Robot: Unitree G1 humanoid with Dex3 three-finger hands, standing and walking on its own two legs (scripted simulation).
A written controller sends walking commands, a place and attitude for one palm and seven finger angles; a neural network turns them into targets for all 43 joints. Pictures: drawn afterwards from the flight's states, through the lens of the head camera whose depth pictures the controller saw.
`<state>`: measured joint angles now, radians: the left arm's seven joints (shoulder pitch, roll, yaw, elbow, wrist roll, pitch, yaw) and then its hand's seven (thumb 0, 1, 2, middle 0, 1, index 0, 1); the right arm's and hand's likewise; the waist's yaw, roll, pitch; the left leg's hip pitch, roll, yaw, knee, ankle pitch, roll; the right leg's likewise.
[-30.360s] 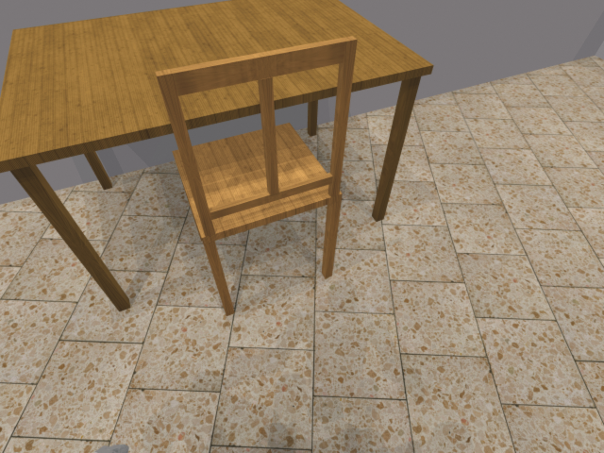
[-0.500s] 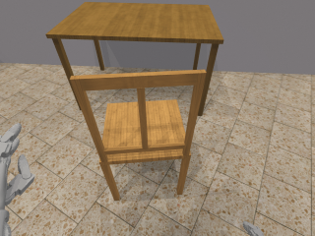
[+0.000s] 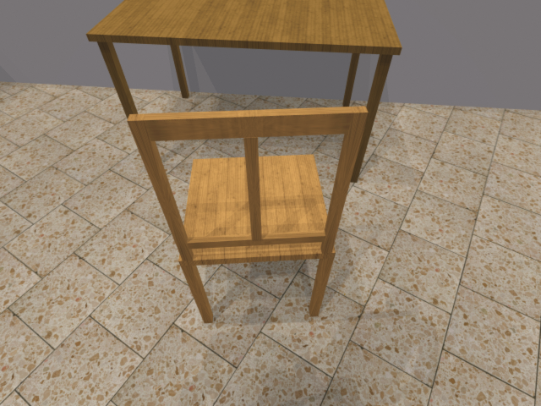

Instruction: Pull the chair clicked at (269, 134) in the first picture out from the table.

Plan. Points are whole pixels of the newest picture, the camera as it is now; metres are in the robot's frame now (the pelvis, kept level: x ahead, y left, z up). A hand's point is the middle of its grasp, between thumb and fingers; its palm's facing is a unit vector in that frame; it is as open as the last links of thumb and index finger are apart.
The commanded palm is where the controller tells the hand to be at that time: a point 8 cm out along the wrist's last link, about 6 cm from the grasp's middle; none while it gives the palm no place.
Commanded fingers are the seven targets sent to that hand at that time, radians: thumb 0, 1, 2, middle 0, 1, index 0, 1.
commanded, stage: let the arm hang, fingers relaxed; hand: left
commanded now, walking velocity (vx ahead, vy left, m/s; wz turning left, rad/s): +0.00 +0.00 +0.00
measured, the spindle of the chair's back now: (254, 194) +0.55 +0.07 -0.06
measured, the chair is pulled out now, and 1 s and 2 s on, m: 0.61 0.61 0.61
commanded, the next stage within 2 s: look to check the result in 0.56 s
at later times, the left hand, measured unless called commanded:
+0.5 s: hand out of the picture -0.02 +0.12 -0.17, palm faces +0.00 -0.99 -0.14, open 7.3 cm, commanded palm none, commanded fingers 0.00 0.90 0.90 -0.20 -0.30 -0.20 -0.30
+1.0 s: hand out of the picture -0.01 +0.12 -0.17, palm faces +0.01 -0.99 -0.17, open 7.3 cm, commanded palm none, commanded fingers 0.00 0.90 0.90 -0.20 -0.30 -0.20 -0.30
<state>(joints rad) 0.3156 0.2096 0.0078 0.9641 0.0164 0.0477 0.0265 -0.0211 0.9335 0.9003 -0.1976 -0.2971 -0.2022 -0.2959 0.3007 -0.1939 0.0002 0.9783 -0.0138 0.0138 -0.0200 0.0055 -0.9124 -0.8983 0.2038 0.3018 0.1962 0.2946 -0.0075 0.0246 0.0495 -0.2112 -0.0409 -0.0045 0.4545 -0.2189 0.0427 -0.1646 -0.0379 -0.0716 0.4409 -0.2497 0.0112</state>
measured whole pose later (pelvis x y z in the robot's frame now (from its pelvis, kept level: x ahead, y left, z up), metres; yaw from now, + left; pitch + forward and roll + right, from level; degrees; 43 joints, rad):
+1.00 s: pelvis +0.00 -0.03 +0.00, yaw -1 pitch -2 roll +0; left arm 0.32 0.10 -0.02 1.08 0.01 0.01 0.04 0.00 0.91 0.90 -0.19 -0.30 -0.20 -0.30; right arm 0.32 -0.11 0.01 1.10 0.00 0.00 -0.04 0.01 -0.90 -0.90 0.20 0.30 0.19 0.29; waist -0.01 0.02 0.06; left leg -0.19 0.01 0.00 0.44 -0.22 -0.01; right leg -0.16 0.01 -0.07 0.45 -0.26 -0.04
